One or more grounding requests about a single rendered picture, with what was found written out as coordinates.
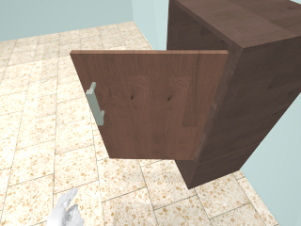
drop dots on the handle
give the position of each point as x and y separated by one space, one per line
92 100

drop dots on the cupboard door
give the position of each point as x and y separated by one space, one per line
155 102

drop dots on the left robot hand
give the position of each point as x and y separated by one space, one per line
60 217

